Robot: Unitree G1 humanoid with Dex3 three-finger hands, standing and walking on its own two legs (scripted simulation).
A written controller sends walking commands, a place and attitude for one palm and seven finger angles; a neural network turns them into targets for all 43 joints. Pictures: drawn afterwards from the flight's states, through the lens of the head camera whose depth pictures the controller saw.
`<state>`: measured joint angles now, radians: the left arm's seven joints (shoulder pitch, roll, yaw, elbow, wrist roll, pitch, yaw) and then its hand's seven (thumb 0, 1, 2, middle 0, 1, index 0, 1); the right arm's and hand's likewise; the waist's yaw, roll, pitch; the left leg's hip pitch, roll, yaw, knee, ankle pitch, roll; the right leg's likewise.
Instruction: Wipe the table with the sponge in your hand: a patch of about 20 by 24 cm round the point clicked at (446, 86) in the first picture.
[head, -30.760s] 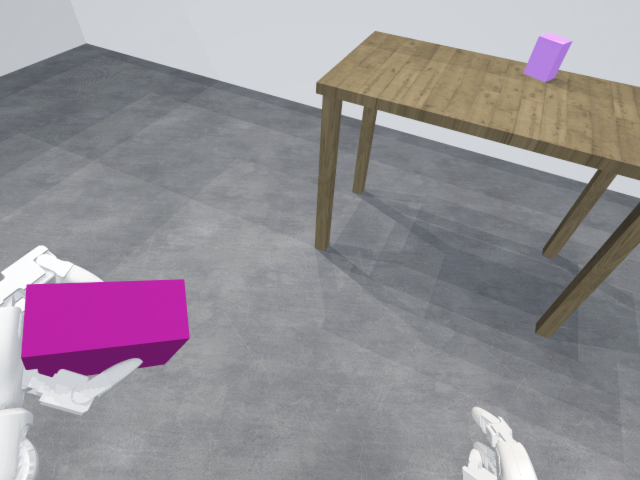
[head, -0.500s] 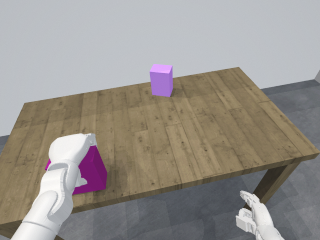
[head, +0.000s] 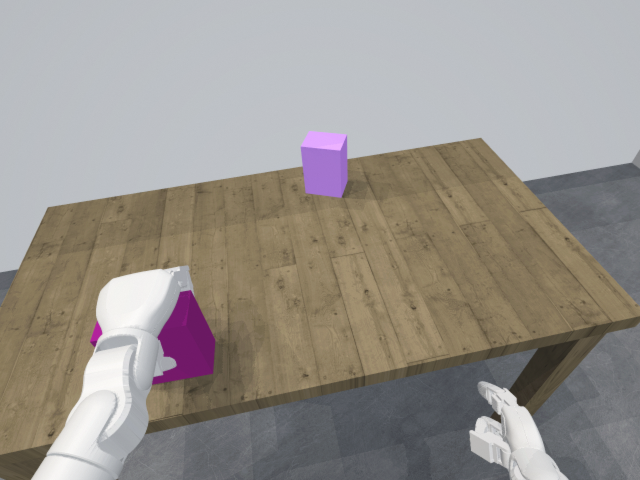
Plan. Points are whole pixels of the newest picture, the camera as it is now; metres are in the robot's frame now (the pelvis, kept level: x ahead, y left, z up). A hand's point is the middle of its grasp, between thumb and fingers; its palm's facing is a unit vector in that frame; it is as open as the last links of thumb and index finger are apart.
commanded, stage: lower the sponge onto the table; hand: left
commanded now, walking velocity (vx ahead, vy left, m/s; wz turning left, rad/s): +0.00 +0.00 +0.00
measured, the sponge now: (165, 348) +0.26 +0.27 +0.01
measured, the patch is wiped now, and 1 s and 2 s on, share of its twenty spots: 0.05 0.10 0.35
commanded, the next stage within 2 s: wipe forward along the first lane in 0.24 s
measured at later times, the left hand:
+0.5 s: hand (159, 319) +0.28 +0.27 +0.06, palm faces -0.04 -0.06 -1.00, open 9.8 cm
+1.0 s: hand (164, 292) +0.32 +0.28 +0.06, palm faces -0.07 -0.02 -1.00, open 9.8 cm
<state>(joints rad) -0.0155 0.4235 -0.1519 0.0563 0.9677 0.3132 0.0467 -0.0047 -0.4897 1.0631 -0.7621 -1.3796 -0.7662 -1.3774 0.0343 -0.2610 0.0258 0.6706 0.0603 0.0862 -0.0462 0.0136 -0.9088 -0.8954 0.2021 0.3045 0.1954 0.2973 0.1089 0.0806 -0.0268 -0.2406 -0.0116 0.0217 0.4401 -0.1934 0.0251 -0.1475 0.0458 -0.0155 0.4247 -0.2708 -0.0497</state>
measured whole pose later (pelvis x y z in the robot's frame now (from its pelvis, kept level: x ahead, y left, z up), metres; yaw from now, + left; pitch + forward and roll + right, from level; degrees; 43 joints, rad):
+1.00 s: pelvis -0.02 -0.01 -0.01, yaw +1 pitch +4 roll -1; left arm -0.36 0.44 -0.11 0.51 1.00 0.23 0.08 0.00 -0.52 1.08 -0.79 -1.36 -0.79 -1.35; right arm 0.15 -0.29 0.00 0.70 0.09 0.13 -0.06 0.01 -0.91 -0.90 0.20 0.30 0.20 0.30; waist 0.06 0.08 -0.08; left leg -0.41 0.00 0.00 0.54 -0.20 0.02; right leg -0.31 0.06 -0.04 0.53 -0.29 -0.06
